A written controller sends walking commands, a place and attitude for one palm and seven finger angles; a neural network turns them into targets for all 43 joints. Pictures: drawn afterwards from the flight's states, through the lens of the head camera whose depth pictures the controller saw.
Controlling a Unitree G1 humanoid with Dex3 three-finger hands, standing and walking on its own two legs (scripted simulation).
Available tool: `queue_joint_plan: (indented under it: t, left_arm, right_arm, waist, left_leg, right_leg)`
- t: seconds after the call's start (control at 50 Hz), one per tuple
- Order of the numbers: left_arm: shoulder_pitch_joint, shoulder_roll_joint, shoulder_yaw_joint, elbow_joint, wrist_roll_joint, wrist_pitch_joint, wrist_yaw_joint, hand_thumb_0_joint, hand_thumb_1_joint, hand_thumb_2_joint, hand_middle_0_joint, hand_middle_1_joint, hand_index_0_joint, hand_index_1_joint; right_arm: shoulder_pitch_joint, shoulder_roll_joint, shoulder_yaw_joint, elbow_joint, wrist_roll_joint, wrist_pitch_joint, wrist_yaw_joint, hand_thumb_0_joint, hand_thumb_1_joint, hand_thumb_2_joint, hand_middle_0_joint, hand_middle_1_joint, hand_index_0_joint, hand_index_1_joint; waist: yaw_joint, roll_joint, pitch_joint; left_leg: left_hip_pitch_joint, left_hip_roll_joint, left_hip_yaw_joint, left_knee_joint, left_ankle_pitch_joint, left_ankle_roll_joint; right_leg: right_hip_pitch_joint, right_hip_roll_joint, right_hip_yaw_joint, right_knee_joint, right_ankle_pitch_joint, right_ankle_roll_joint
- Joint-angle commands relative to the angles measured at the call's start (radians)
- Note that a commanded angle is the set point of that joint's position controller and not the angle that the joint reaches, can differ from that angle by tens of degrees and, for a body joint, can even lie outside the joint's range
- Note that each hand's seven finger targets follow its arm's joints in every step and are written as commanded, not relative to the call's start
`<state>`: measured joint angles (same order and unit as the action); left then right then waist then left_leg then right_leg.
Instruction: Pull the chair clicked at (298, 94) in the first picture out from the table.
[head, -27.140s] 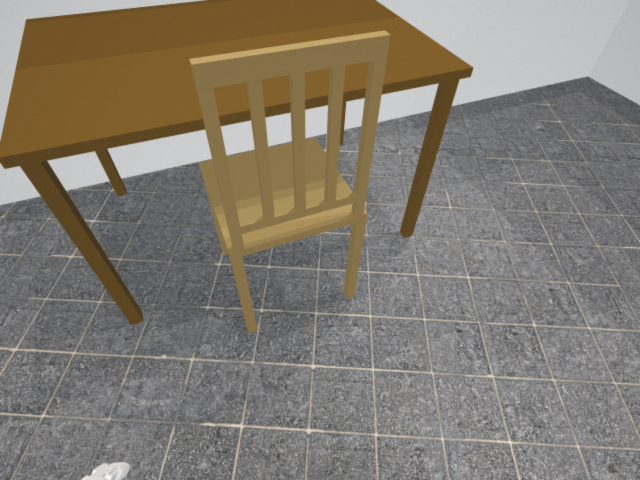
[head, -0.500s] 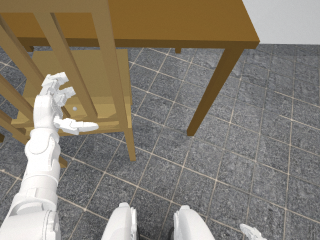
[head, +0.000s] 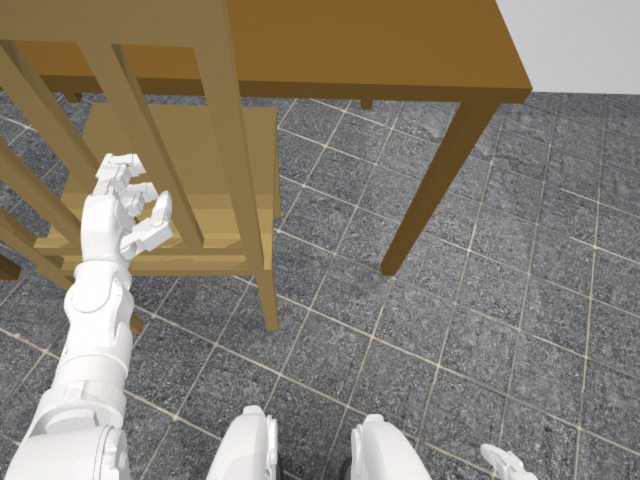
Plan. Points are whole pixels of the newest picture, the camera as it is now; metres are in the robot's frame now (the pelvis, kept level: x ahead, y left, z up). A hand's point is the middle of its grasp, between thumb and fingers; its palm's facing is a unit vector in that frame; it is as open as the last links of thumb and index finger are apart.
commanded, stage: hook a spindle and tug to test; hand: left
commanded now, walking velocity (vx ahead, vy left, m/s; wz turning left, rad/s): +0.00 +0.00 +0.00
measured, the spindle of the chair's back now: (89, 173) +0.47 +0.29 +0.05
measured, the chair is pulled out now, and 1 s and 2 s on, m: -0.02 0.03 0.15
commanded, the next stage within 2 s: step backward, pulling the chair out in 0.50 s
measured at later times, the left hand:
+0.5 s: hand (165, 245) +0.39 +0.19 +0.03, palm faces +0.05 -1.00 -0.02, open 6.8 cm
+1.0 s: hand (167, 253) +0.36 +0.18 +0.05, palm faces +0.06 -0.96 -0.28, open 6.2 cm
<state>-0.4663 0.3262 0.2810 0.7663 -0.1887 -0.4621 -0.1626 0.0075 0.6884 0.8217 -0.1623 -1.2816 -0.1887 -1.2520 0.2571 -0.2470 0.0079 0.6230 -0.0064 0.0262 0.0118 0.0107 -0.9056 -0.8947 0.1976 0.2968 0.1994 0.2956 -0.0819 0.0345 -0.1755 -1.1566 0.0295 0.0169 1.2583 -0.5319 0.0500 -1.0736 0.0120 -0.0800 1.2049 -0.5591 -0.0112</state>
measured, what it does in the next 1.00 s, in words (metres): rises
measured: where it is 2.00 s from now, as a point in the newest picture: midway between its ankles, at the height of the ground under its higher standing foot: outside the picture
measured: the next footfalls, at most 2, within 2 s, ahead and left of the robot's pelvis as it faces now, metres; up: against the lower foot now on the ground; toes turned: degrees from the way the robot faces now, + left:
left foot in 2.00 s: -0.16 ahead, +0.17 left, +0.00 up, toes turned +5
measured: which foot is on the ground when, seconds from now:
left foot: down 0.00-1.00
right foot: down 0.00-1.00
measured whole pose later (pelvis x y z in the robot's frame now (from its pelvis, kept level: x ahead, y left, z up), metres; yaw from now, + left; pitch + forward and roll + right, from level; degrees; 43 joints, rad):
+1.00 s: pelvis +0.00 +0.00 +0.09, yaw -1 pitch +8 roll -1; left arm -0.38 0.28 0.08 0.91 -0.03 -0.15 0.10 0.08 0.67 0.88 -0.25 -1.20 -0.33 -1.37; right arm 0.25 -0.24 0.03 0.61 0.04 0.14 -0.12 0.01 -0.90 -0.89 0.20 0.30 0.20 0.30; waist -0.07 0.03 -0.02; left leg -0.53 0.01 0.08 0.69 -0.30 0.06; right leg -0.49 0.01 -0.01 0.66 -0.32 0.01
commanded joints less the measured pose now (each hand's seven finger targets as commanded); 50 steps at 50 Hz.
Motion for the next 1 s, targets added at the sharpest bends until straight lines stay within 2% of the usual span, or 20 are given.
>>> queue_joint_plan:
  t: [0.0, 0.04, 0.08, 0.14, 0.26, 0.28, 0.38, 0.42, 0.54, 0.56, 0.58, 0.6, 0.62, 0.64, 0.66, 0.7, 0.72, 0.8, 0.88, 0.98]
  left_arm:
    - [-0.215, 0.117, -0.042, -0.258, 0.021, -0.081, -0.066, 0.000, 0.900, 0.900, -0.500, -1.450, -0.500, -1.450]
    - [-0.187, 0.138, -0.029, -0.267, 0.022, -0.079, -0.066, 0.000, 0.900, 0.900, -0.500, -1.450, -0.500, -1.450]
    - [-0.181, 0.109, -0.049, -0.291, 0.016, -0.078, -0.065, 0.000, 0.900, 0.900, -0.500, -1.450, -0.500, -1.450]
    - [-0.153, 0.117, -0.041, -0.283, 0.016, -0.075, -0.059, 0.000, 0.900, 0.900, -0.500, -1.450, -0.500, -1.450]
    - [-0.088, 0.112, -0.031, -0.324, 0.006, -0.073, -0.058, 0.000, 0.900, 0.900, -0.500, -1.450, -0.500, -1.450]
    - [-0.056, 0.134, -0.008, -0.335, 0.006, -0.073, -0.056, 0.000, 0.900, 0.900, -0.500, -1.450, -0.500, -1.450]
    - [-0.022, 0.095, -0.044, -0.381, -0.002, -0.067, -0.055, 0.000, 0.900, 0.900, -0.500, -1.450, -0.500, -1.450]
    - [0.021, 0.095, -0.037, -0.403, -0.005, -0.066, -0.049, 0.000, 0.900, 0.900, -0.500, -1.450, -0.500, -1.450]
    - [0.003, 0.100, -0.038, -0.431, 0.000, -0.072, -0.031, 0.000, 0.900, 0.900, -0.500, -1.450, -0.500, -1.450]
    - [-0.007, 0.091, -0.043, -0.419, 0.005, -0.074, -0.028, 0.000, 0.900, 0.900, -0.500, -1.450, -0.500, -1.450]
    - [-0.074, 0.047, -0.093, -0.421, 0.010, -0.078, -0.025, 0.000, 0.900, 0.900, -0.500, -1.450, -0.500, -1.450]
    - [-0.207, 0.437, 0.095, -0.583, 0.132, 0.028, 0.127, 0.000, 0.900, 0.900, -0.500, -1.450, -0.500, -1.450]
    - [-0.175, 0.298, -0.001, -0.594, 0.134, 0.093, 0.184, 0.000, 0.900, 0.900, -0.500, -1.450, -0.500, -1.450]
    - [-0.135, 0.261, -0.018, -0.589, 0.129, 0.131, 0.213, 0.000, 0.900, 0.900, -0.500, -1.450, -0.500, -1.450]
    - [-0.047, 0.195, -0.053, -0.502, 0.136, 0.174, 0.227, 0.000, 0.900, 0.900, -0.500, -1.450, -0.500, -1.450]
    - [0.045, 0.100, -0.133, -0.328, 0.152, 0.240, 0.247, 0.000, 0.900, 0.900, -0.500, -1.450, -0.500, -1.450]
    - [0.031, 0.082, -0.157, -0.262, 0.154, 0.262, 0.253, 0.000, 0.900, 0.900, -0.500, -1.450, -0.500, -1.450]
    - [-0.083, 0.089, -0.178, -0.126, 0.167, 0.269, 0.271, 0.000, 0.900, 0.900, -0.500, -1.450, -0.500, -1.450]
    - [-0.117, 0.097, -0.174, -0.033, 0.170, 0.252, 0.261, 0.000, 0.900, 0.900, -0.500, -1.450, -0.500, -1.450]
    - [-0.085, 0.104, -0.165, -0.031, 0.165, 0.220, 0.258, 0.000, 0.900, 0.900, -0.500, -1.450, -0.500, -1.450]
  right_arm:
    - [0.082, -0.163, -0.063, -0.091, 0.007, -0.026, -0.013, 0.000, -0.900, -0.900, 0.200, 0.300, 0.200, 0.300]
    - [0.081, -0.166, -0.062, -0.094, 0.008, -0.028, -0.014, 0.000, -0.900, -0.900, 0.200, 0.300, 0.200, 0.300]
    - [0.070, -0.160, -0.061, -0.098, 0.010, -0.029, -0.012, 0.000, -0.900, -0.900, 0.200, 0.300, 0.200, 0.300]
    - [0.070, -0.164, -0.060, -0.099, 0.011, -0.031, -0.014, 0.000, -0.900, -0.900, 0.200, 0.300, 0.200, 0.300]
    - [0.059, -0.159, -0.061, -0.108, 0.011, -0.036, -0.013, 0.000, -0.900, -0.900, 0.200, 0.300, 0.200, 0.300]
    - [0.061, -0.161, -0.063, -0.112, 0.011, -0.036, -0.013, 0.000, -0.900, -0.900, 0.200, 0.300, 0.200, 0.300]
    - [0.047, -0.156, -0.063, -0.124, 0.013, -0.042, -0.012, 0.000, -0.900, -0.900, 0.200, 0.300, 0.200, 0.300]
    - [0.044, -0.155, -0.064, -0.131, 0.013, -0.044, -0.011, 0.000, -0.900, -0.900, 0.200, 0.300, 0.200, 0.300]
    - [0.036, -0.156, -0.063, -0.128, 0.011, -0.051, -0.017, 0.000, -0.900, -0.900, 0.200, 0.300, 0.200, 0.300]
    - [0.033, -0.153, -0.061, -0.124, 0.010, -0.052, -0.018, 0.000, -0.900, -0.900, 0.200, 0.300, 0.200, 0.300]
    - [0.029, -0.150, -0.060, -0.116, 0.008, -0.056, -0.018, 0.000, -0.900, -0.900, 0.200, 0.300, 0.200, 0.300]
    - [0.083, -0.150, -0.059, -0.186, 0.053, 0.013, -0.053, 0.000, -0.900, -0.900, 0.200, 0.300, 0.200, 0.300]
    - [0.075, -0.124, -0.053, -0.213, 0.059, 0.024, -0.081, 0.000, -0.900, -0.900, 0.200, 0.300, 0.200, 0.300]
    - [0.089, -0.133, -0.054, -0.212, 0.060, 0.024, -0.096, 0.000, -0.900, -0.900, 0.200, 0.300, 0.200, 0.300]
    - [0.056, -0.124, -0.044, -0.200, 0.060, 0.035, -0.109, 0.000, -0.900, -0.900, 0.200, 0.300, 0.200, 0.300]
    - [0.051, -0.119, -0.031, -0.165, 0.062, 0.064, -0.126, 0.000, -0.900, -0.900, 0.200, 0.300, 0.200, 0.300]
    - [0.049, -0.125, -0.027, -0.152, 0.063, 0.075, -0.129, 0.000, -0.900, -0.900, 0.200, 0.300, 0.200, 0.300]
    - [0.056, -0.143, -0.023, -0.120, 0.058, 0.084, -0.147, 0.000, -0.900, -0.900, 0.200, 0.300, 0.200, 0.300]
    - [0.049, -0.145, -0.031, -0.099, 0.051, 0.089, -0.149, 0.000, -0.900, -0.900, 0.200, 0.300, 0.200, 0.300]
    - [0.013, -0.139, -0.037, -0.102, 0.042, 0.087, -0.139, 0.000, -0.900, -0.900, 0.200, 0.300, 0.200, 0.300]
  waist:
    - [-0.015, 0.071, -0.460]
    - [-0.011, 0.075, -0.449]
    - [-0.015, 0.081, -0.440]
    - [-0.018, 0.058, -0.401]
    - [-0.005, 0.069, -0.415]
    - [0.009, 0.070, -0.425]
    - [0.003, 0.065, -0.417]
    - [0.017, 0.064, -0.420]
    - [0.003, 0.057, -0.402]
    - [0.002, 0.060, -0.394]
    - [-0.020, 0.064, -0.381]
    - [0.068, 0.151, -0.654]
    - [0.038, 0.184, -0.583]
    - [0.032, 0.152, -0.555]
    - [0.032, 0.170, -0.494]
    - [0.022, 0.103, -0.312]
    - [0.019, 0.053, -0.247]
    - [0.019, -0.006, -0.180]
    - [0.026, 0.063, -0.162]
    - [0.043, 0.119, -0.155]
  left_leg:
    - [0.488, 0.001, -0.095, -0.145, 0.451, -0.039]
    - [0.478, 0.002, -0.093, -0.146, 0.460, -0.038]
    - [0.483, 0.001, -0.091, -0.149, 0.449, -0.039]
    - [0.452, 0.001, -0.090, -0.151, 0.435, -0.035]
    - [0.457, -0.001, -0.083, -0.149, 0.455, -0.037]
    - [0.461, -0.001, -0.082, -0.151, 0.478, -0.040]
    - [0.472, 0.002, -0.084, -0.154, 0.478, -0.040]
    - [0.471, -0.001, -0.079, -0.158, 0.482, -0.041]
    - [0.454, -0.001, -0.085, -0.148, 0.462, -0.040]
    - [0.455, -0.001, -0.086, -0.150, 0.454, -0.043]
    - [0.458, 0.001, -0.095, -0.146, 0.432, -0.044]
    - [0.783, 0.019, -0.068, -0.360, 0.401, -0.022]
    - [0.829, -0.004, -0.060, -0.396, 0.437, -0.020]
    - [0.823, 0.004, -0.070, -0.402, 0.475, -0.020]
    - [0.792, 0.016, -0.076, -0.421, 0.507, -0.019]
    - [0.719, 0.049, -0.108, -0.480, 0.527, -0.006]
    - [0.672, 0.069, -0.129, -0.517, 0.492, 0.000]
    - [0.754, 0.115, -0.145, -0.603, 0.649, 0.009]
    - [0.877, 0.159, -0.162, -0.659, 0.827, 0.015]
    - [0.916, 0.179, -0.165, -0.721, 0.797, 0.019]
  right_leg:
    - [0.112, 0.028, 0.031, -0.139, 0.336, -0.020]
    - [0.120, 0.029, 0.032, -0.136, 0.347, -0.022]
    - [0.113, 0.028, 0.032, -0.141, 0.341, -0.019]
    - [0.112, 0.029, 0.032, -0.141, 0.337, -0.020]
    - [0.130, 0.027, 0.033, -0.137, 0.361, -0.018]
    - [0.146, 0.026, 0.034, -0.132, 0.375, -0.020]
    - [0.137, 0.026, 0.030, -0.134, 0.369, -0.017]
    - [0.161, 0.025, 0.032, -0.137, 0.379, -0.018]
    - [0.133, 0.024, 0.031, -0.128, 0.361, -0.017]
    - [0.123, 0.024, 0.028, -0.125, 0.352, -0.017]
    - [0.086, 0.022, 0.024, -0.122, 0.326, -0.016]
    - [0.516, -0.047, 0.127, -0.291, 0.366, -0.027]
    - [0.531, -0.040, 0.113, -0.354, 0.481, -0.022]
    - [0.520, -0.042, 0.103, -0.367, 0.537, -0.016]
    - [0.506, -0.050, 0.107, -0.366, 0.564, -0.013]
    - [0.503, -0.052, 0.090, -0.388, 0.546, 0.001]
    - [0.522, -0.056, 0.085, -0.407, 0.509, 0.007]
    - [0.618, -0.062, 0.093, -0.487, 0.586, 0.020]
    - [0.663, -0.060, 0.099, -0.523, 0.582, 0.019]
    - [0.742, -0.062, 0.107, -0.572, 0.513, 0.008]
